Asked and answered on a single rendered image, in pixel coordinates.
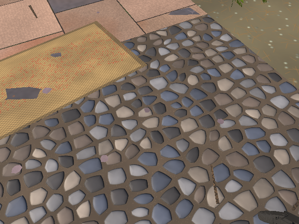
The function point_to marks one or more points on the robot right hand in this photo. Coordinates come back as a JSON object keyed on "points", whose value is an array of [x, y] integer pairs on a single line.
{"points": [[276, 217]]}

